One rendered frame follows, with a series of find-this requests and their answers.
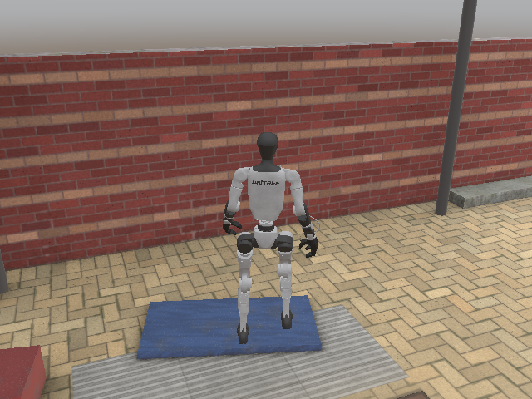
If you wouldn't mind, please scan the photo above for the left robot hand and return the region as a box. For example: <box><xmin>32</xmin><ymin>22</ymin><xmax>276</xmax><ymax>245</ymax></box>
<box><xmin>223</xmin><ymin>221</ymin><xmax>242</xmax><ymax>235</ymax></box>

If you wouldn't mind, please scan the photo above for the left robot upper arm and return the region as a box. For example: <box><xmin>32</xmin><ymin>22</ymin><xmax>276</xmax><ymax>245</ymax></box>
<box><xmin>227</xmin><ymin>167</ymin><xmax>250</xmax><ymax>212</ymax></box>

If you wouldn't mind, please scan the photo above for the right robot upper arm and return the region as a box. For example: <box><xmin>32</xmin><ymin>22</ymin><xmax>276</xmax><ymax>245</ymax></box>
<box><xmin>284</xmin><ymin>169</ymin><xmax>306</xmax><ymax>216</ymax></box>

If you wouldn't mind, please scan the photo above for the robot right thigh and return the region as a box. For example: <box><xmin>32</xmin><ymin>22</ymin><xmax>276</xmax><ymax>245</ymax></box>
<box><xmin>277</xmin><ymin>231</ymin><xmax>293</xmax><ymax>278</ymax></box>

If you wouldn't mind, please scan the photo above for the robot right forearm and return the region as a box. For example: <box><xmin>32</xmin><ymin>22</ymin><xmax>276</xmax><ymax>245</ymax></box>
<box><xmin>298</xmin><ymin>203</ymin><xmax>316</xmax><ymax>240</ymax></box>

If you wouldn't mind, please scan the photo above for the robot left forearm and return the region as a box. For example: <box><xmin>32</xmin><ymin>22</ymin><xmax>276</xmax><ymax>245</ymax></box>
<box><xmin>223</xmin><ymin>200</ymin><xmax>236</xmax><ymax>224</ymax></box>

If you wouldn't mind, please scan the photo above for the right robot hand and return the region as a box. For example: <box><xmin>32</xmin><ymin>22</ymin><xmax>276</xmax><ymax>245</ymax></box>
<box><xmin>299</xmin><ymin>237</ymin><xmax>318</xmax><ymax>258</ymax></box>

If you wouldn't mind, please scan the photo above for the humanoid robot torso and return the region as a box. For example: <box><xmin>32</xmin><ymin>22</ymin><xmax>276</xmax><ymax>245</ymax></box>
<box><xmin>247</xmin><ymin>165</ymin><xmax>286</xmax><ymax>249</ymax></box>

